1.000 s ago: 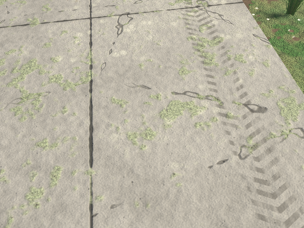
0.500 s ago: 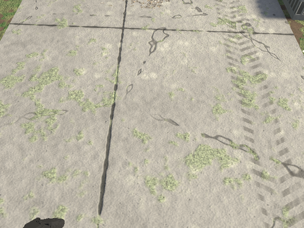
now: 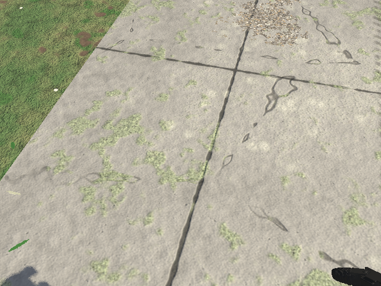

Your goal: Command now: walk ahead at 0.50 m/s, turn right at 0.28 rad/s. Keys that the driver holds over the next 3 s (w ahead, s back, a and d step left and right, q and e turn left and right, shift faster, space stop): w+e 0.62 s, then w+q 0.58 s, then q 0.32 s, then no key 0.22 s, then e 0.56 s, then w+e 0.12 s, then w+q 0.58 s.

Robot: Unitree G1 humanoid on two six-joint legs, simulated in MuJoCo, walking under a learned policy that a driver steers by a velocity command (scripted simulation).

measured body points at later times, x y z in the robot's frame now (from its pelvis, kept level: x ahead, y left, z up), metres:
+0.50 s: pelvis +0.25 +0.01 -0.01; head +0.28 +0.00 +0.44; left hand +0.52 +0.19 -0.09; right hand +0.19 -0.28 -0.13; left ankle +0.18 +0.15 -0.75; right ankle +0.37 -0.18 -0.70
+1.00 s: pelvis +0.50 -0.12 +0.00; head +0.51 -0.13 +0.45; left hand +0.65 +0.12 -0.12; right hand +0.55 -0.42 -0.12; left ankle +0.73 -0.02 -0.69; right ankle +0.40 -0.17 -0.75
